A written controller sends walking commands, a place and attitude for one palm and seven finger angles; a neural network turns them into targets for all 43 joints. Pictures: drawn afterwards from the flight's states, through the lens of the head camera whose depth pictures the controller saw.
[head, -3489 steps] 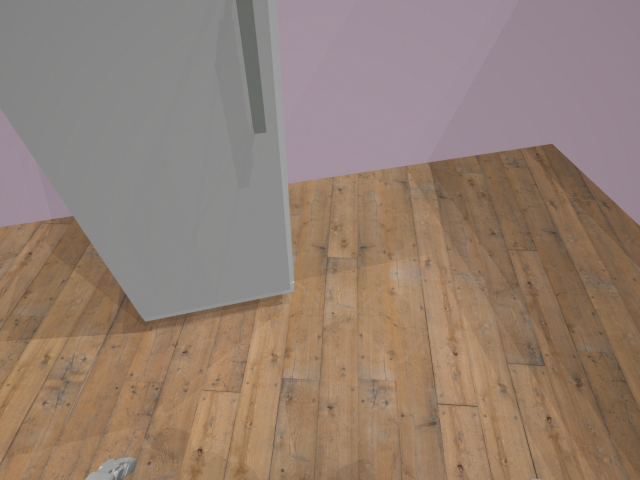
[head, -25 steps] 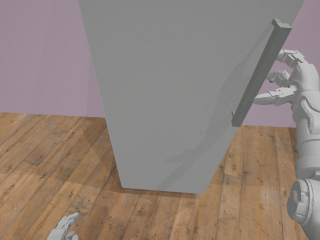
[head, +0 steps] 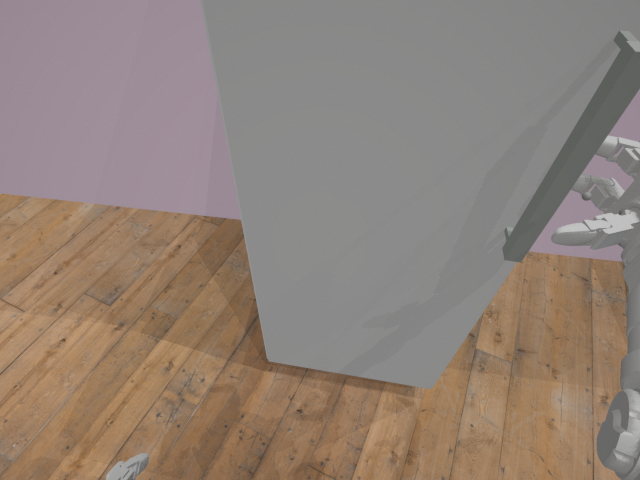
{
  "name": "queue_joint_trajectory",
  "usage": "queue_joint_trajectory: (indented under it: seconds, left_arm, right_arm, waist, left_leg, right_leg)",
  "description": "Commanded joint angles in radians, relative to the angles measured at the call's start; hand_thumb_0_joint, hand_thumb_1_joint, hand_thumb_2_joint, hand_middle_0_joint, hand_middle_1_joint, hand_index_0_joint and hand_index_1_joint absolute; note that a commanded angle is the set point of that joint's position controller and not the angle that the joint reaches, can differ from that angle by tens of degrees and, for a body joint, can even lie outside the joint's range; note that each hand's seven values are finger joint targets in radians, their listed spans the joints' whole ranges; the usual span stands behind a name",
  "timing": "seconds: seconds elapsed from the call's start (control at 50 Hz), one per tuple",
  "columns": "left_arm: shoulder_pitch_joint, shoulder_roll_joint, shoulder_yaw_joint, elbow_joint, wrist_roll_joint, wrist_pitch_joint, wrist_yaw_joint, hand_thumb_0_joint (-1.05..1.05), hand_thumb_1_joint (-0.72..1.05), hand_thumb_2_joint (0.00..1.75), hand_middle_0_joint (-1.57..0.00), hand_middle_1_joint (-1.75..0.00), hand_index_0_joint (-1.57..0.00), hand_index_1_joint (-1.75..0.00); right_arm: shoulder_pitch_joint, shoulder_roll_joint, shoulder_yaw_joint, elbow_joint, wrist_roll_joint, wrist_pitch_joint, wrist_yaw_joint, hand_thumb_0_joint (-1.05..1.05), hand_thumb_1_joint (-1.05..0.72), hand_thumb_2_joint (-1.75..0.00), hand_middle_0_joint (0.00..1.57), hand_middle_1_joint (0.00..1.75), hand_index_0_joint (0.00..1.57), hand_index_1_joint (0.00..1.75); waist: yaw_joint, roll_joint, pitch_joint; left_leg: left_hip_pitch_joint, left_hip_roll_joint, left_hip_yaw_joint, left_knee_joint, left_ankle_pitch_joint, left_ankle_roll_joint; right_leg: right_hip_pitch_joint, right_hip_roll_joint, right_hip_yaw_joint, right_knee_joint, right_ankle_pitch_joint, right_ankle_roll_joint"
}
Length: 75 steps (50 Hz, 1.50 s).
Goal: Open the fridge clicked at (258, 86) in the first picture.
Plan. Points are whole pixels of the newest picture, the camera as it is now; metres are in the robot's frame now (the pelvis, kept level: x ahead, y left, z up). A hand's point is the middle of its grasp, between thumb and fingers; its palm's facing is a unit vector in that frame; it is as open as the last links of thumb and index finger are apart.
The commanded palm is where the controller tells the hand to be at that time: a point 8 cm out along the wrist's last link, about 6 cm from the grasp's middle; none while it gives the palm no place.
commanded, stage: slip the hand off the handle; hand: right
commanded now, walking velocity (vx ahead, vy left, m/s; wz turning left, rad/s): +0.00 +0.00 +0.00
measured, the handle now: (557, 166) +0.49 -0.24 +0.17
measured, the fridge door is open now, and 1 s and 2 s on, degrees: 2 2 2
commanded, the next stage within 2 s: draw the hand back to the body in 1.62 s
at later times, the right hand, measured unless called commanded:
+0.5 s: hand out of the picture +0.42 -0.32 +0.18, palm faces +0.19 +0.98 +0.00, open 14.7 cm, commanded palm +0.38 -0.37 +0.17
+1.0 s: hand out of the picture +0.34 -0.33 +0.17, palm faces +0.19 +0.98 -0.03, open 14.7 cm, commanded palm +0.30 -0.36 +0.17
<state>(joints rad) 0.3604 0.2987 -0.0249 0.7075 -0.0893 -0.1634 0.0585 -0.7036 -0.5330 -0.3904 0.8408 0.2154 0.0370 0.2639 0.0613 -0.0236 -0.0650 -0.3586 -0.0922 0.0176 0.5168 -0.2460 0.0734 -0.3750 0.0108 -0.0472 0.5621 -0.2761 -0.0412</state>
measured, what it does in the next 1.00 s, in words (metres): stands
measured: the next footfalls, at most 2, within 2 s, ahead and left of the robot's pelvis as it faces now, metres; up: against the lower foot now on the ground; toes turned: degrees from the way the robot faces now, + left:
none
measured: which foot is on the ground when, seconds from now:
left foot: down 0.00-1.00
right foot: down 0.00-1.00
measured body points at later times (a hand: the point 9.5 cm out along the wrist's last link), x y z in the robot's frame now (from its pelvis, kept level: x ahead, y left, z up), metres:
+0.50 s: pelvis +0.02 -0.03 +0.00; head +0.03 -0.03 +0.45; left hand +0.16 +0.23 -0.09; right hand +0.40 -0.38 +0.18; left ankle +0.01 +0.07 -0.73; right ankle +0.01 -0.09 -0.73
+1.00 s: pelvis +0.01 -0.03 +0.00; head +0.00 -0.03 +0.45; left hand +0.16 +0.21 -0.08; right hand +0.32 -0.38 +0.18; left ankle +0.01 +0.07 -0.73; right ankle +0.01 -0.09 -0.73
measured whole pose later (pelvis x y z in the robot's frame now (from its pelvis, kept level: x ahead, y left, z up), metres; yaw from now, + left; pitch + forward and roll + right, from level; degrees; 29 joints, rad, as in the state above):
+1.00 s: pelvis +0.01 -0.03 +0.00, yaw -1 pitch +2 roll +1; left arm 0.30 0.27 -0.05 0.60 -0.09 -0.08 0.09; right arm -0.29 -0.50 -0.45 0.34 0.28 0.19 0.30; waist 0.00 -0.03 -0.08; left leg -0.26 -0.05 0.02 0.47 -0.25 0.03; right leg -0.28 0.06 -0.04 0.51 -0.27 -0.08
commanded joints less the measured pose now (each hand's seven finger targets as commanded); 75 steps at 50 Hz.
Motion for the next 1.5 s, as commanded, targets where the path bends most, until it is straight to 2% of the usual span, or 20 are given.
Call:
queue_joint_trajectory:
  seconds: [0.0,0.02,0.08,0.14,0.22,0.34,0.4,0.54,0.6,0.7,0.8,0.88,0.98,1.04,1.1,1.24,1.34,1.4,1.42,1.48]
  left_arm:
    - [-0.037,0.145,0.057,-0.153,0.003,-0.028,0.013,0.00,0.90,0.90,-0.20,-0.30,-0.20,-0.30]
    - [-0.031,0.143,0.056,-0.159,0.006,-0.026,0.012,0.00,0.90,0.90,-0.20,-0.30,-0.20,-0.30]
    - [-0.029,0.134,0.060,-0.177,0.007,-0.017,0.014,0.00,0.90,0.90,-0.20,-0.30,-0.20,-0.30]
    - [-0.034,0.134,0.062,-0.191,0.003,-0.004,0.016,0.00,0.90,0.90,-0.20,-0.30,-0.20,-0.30]
    - [-0.055,0.133,0.057,-0.198,-0.005,0.007,0.023,0.00,0.90,0.90,-0.20,-0.30,-0.20,-0.30]
    - [-0.068,0.135,0.050,-0.190,-0.004,0.024,0.041,0.00,0.90,0.90,-0.20,-0.30,-0.20,-0.30]
    - [-0.068,0.133,0.046,-0.176,-0.001,0.027,0.049,0.00,0.90,0.90,-0.20,-0.30,-0.20,-0.30]
    - [-0.049,0.147,0.042,-0.175,0.003,0.041,0.053,0.00,0.90,0.90,-0.20,-0.30,-0.20,-0.30]
    - [-0.056,0.140,0.044,-0.202,-0.001,0.047,0.045,0.00,0.90,0.90,-0.20,-0.30,-0.20,-0.30]
    - [-0.085,0.135,0.046,-0.242,-0.003,0.048,0.037,0.00,0.90,0.90,-0.20,-0.30,-0.20,-0.30]
    - [-0.126,0.131,0.045,-0.262,-0.004,0.047,0.030,0.00,0.90,0.90,-0.20,-0.30,-0.20,-0.30]
    - [-0.176,0.114,0.032,-0.280,-0.009,0.036,0.032,0.00,0.90,0.90,-0.20,-0.30,-0.20,-0.30]
    - [-0.209,0.103,0.023,-0.273,-0.009,0.012,0.050,0.00,0.90,0.90,-0.20,-0.30,-0.20,-0.30]
    - [-0.216,0.111,0.018,-0.250,-0.015,0.011,0.064,0.00,0.90,0.90,-0.20,-0.30,-0.20,-0.30]
    - [-0.230,0.112,0.013,-0.241,-0.018,0.009,0.073,0.00,0.90,0.90,-0.20,-0.30,-0.20,-0.30]
    - [-0.277,0.094,0.001,-0.271,-0.015,-0.001,0.069,0.00,0.90,0.90,-0.20,-0.30,-0.20,-0.30]
    - [-0.276,0.100,-0.003,-0.244,-0.018,-0.009,0.081,0.00,0.90,0.90,-0.20,-0.30,-0.20,-0.30]
    - [-0.269,0.104,0.004,-0.242,-0.020,-0.007,0.080,0.00,0.90,0.90,-0.20,-0.30,-0.20,-0.30]
    - [-0.275,0.103,0.001,-0.251,-0.020,-0.008,0.078,0.00,0.90,0.90,-0.20,-0.30,-0.20,-0.30]
    - [-0.267,0.100,0.003,-0.258,-0.023,-0.013,0.077,0.00,0.90,0.90,-0.20,-0.30,-0.20,-0.30]
  right_arm:
    - [-0.432,-0.411,-0.132,-0.271,-0.028,-0.026,-0.040,0.00,0.55,-0.20,0.25,1.15,0.25,1.15]
    - [-0.390,-0.390,-0.130,-0.268,-0.031,-0.025,-0.041,0.00,0.55,-0.20,0.25,1.15,0.25,1.15]
    - [-0.353,-0.354,-0.110,-0.346,-0.024,-0.038,-0.020,0.00,0.55,-0.20,0.25,1.15,0.25,1.15]
    - [-0.283,-0.367,-0.144,-0.387,0.000,-0.027,0.007,0.00,0.55,-0.20,0.25,1.15,0.25,1.15]
    - [-0.293,-0.279,-0.054,-0.408,0.010,0.022,0.035,0.00,0.55,-0.20,0.25,1.15,0.25,1.15]
    - [-0.357,-0.325,-0.076,-0.393,0.012,0.039,0.027,0.00,0.55,-0.20,0.25,1.15,0.25,1.15]
    - [-0.429,-0.293,-0.021,-0.386,0.007,0.012,0.030,0.00,0.55,-0.20,0.25,1.15,0.25,1.15]
    - [-0.406,-0.411,-0.098,-0.227,-0.008,-0.005,0.066,0.00,0.55,-0.20,0.25,1.15,0.25,1.15]
    - [-0.309,-0.336,-0.046,-0.264,0.003,-0.009,0.088,0.00,0.55,-0.20,0.25,1.15,0.25,1.15]
    - [-0.150,-0.321,-0.090,-0.435,0.059,-0.008,0.099,0.00,0.55,-0.20,0.25,1.15,0.25,1.15]
    - [0.001,-0.367,-0.183,-0.585,0.075,0.040,0.061,0.00,0.55,-0.20,0.25,1.15,0.25,1.15]
    - [0.026,-0.307,-0.142,-0.733,0.068,0.078,0.037,0.00,0.55,-0.20,0.25,1.15,0.25,1.15]
    - [0.045,-0.233,-0.095,-0.830,0.094,0.086,0.034,0.00,0.55,-0.20,0.25,1.15,0.25,1.15]
    - [0.056,-0.213,-0.079,-0.743,0.102,0.114,0.038,0.00,0.55,-0.20,0.25,1.15,0.25,1.15]
    - [0.058,-0.208,-0.064,-0.693,0.096,0.139,0.040,0.00,0.55,-0.20,0.25,1.15,0.25,1.15]
    - [0.111,-0.293,-0.141,-0.800,0.101,0.104,0.056,0.00,0.55,-0.20,0.25,1.15,0.25,1.15]
    - [0.057,-0.305,-0.144,-0.712,0.111,0.102,0.069,0.00,0.55,-0.20,0.25,1.15,0.25,1.15]
    - [0.092,-0.356,-0.182,-0.678,0.105,0.113,0.081,0.00,0.55,-0.20,0.25,1.15,0.25,1.15]
    - [0.095,-0.314,-0.143,-0.677,0.105,0.122,0.094,0.00,0.55,-0.20,0.25,1.15,0.25,1.15]
    - [0.084,-0.323,-0.140,-0.696,0.108,0.113,0.116,0.00,0.55,-0.20,0.25,1.15,0.25,1.15]
  waist:
    - [-0.035,0.009,-0.267]
    - [-0.030,0.030,-0.296]
    - [-0.035,-0.029,-0.362]
    - [-0.052,-0.061,-0.397]
    - [-0.020,-0.090,-0.308]
    - [-0.008,-0.042,-0.284]
    - [0.011,-0.075,-0.274]
    - [-0.014,-0.080,-0.310]
    - [-0.030,-0.116,-0.317]
    - [-0.063,-0.082,-0.331]
    - [-0.098,-0.066,-0.283]
    - [-0.083,-0.131,-0.248]
    - [-0.063,-0.140,-0.235]
    - [-0.049,-0.053,-0.142]
    - [-0.053,-0.028,-0.091]
    - [-0.083,-0.071,-0.198]
    - [-0.062,-0.059,-0.114]
    - [-0.076,-0.058,-0.144]
    - [-0.070,-0.089,-0.162]
    - [-0.070,-0.097,-0.196]
  left_leg:
    - [0.172,0.102,-0.096,-0.057,0.280,-0.068]
    - [0.188,0.099,-0.089,-0.042,0.346,-0.070]
    - [0.189,0.088,-0.067,-0.022,0.419,-0.060]
    - [0.188,0.082,-0.059,-0.017,0.462,-0.055]
    - [0.072,0.075,-0.037,-0.040,0.385,-0.053]
    - [0.048,0.072,-0.024,-0.054,0.303,-0.043]
    - [0.007,0.075,-0.023,-0.065,0.257,-0.039]
    - [0.034,0.076,-0.023,-0.056,0.250,-0.030]
    - [0.024,0.075,-0.013,-0.059,0.237,-0.026]
    - [0.047,0.067,-0.007,-0.064,0.245,-0.030]
    - [0.091,0.066,-0.008,-0.070,0.238,-0.029]
    - [0.066,0.063,-0.004,-0.072,0.186,-0.030]
    - [0.041,0.061,0.000,-0.081,0.134,-0.030]
    - [0.020,0.064,0.000,-0.098,0.070,-0.034]
    - [0.017,0.071,-0.009,-0.116,0.023,-0.033]
    - [0.126,0.078,-0.025,-0.105,0.103,-0.030]
    - [0.092,0.083,-0.041,-0.124,0.053,-0.041]
    - [0.141,0.096,-0.061,-0.121,0.087,-0.045]
    - [0.149,0.103,-0.071,-0.109,0.127,-0.046]
    - [0.150,0.096,-0.060,-0.097,0.157,-0.048]
  right_leg:
    - [0.064,-0.026,0.050,-0.056,0.221,-0.023]
    - [0.085,-0.024,0.046,-0.053,0.264,-0.025]
    - [0.167,-0.024,0.043,-0.045,0.365,-0.020]
    - [0.233,-0.034,0.054,-0.036,0.480,-0.017]
    - [0.281,-0.045,0.074,-0.030,0.508,-0.013]
    - [0.273,-0.042,0.104,-0.047,0.422,-0.002]
    - [0.308,-0.048,0.116,-0.049,0.404,0.005]
    - [0.270,-0.041,0.124,-0.053,0.387,0.016]
    - [0.307,-0.053,0.134,-0.057,0.447,0.030]
    - [0.347,-0.067,0.150,-0.064,0.530,0.040]
    - [0.298,-0.061,0.135,-0.093,0.471,0.037]
    - [0.307,-0.059,0.138,-0.113,0.405,0.040]
    - [0.346,-0.056,0.159,-0.122,0.299,0.040]
    - [0.263,-0.046,0.154,-0.138,0.123,0.022]
    - [0.220,-0.038,0.152,-0.150,0.024,0.011]
    - [0.239,-0.019,0.121,-0.112,0.148,0.002]
    - [0.184,-0.018,0.111,-0.101,0.087,-0.006]
    - [0.160,-0.018,0.101,-0.085,0.120,-0.007]
    - [0.163,-0.014,0.092,-0.074,0.142,-0.008]
    - [0.185,-0.013,0.097,-0.069,0.168,-0.008]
